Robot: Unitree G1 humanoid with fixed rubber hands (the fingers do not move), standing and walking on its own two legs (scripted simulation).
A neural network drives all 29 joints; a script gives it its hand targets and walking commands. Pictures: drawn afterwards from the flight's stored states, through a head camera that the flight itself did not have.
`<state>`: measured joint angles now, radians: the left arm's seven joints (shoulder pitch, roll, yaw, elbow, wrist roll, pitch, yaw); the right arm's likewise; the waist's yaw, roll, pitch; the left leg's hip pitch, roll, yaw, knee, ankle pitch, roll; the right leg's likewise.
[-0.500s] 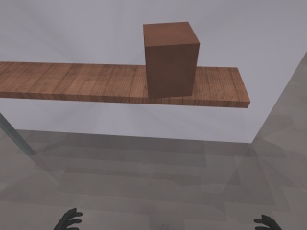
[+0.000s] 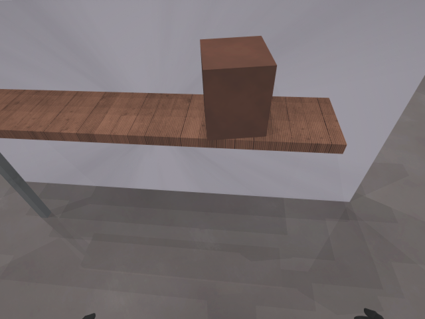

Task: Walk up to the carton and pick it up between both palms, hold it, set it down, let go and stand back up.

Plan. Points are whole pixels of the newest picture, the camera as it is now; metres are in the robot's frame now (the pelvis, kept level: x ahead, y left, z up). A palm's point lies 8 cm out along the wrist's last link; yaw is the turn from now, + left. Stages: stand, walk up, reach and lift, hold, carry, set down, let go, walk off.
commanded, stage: stand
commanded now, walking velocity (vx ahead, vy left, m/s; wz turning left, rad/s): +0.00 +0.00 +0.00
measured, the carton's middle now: (233, 89) +0.81 -0.02 +0.02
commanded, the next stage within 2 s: walk up in 1.28 s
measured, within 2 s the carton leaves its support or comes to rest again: neither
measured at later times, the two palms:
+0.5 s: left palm out of the picture +0.09 +0.30 -0.10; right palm out of the picture +0.08 -0.29 -0.10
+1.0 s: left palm out of the picture +0.07 +0.30 -0.10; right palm out of the picture +0.07 -0.30 -0.11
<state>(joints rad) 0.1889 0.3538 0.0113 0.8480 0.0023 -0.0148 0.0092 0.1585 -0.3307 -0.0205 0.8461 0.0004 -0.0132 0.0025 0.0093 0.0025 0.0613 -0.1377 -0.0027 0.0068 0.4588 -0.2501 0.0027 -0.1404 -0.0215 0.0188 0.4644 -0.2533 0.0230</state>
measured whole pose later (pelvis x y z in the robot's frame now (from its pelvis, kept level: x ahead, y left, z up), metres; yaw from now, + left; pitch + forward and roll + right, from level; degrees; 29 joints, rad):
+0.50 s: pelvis -0.01 +0.00 +0.01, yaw -1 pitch -4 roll +0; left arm 0.16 0.35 0.01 0.99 0.00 -0.01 0.02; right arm 0.17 -0.34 -0.02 0.98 0.00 -0.02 -0.01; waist 0.00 0.00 0.05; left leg -0.10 0.00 0.02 0.37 -0.20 0.00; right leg -0.11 -0.02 0.03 0.38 -0.20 0.02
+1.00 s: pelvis -0.01 +0.00 +0.01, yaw +0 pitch -3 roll +0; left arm 0.17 0.35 0.02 1.00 0.00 -0.02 0.02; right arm 0.17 -0.34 -0.03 0.98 0.01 -0.02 -0.01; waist 0.00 0.00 0.05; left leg -0.11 0.00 0.01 0.36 -0.19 0.00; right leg -0.12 -0.02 0.02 0.37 -0.19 0.02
